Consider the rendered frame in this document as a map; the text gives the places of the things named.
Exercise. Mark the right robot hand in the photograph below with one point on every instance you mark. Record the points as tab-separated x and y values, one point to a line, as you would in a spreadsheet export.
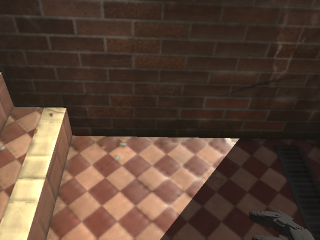
281	223

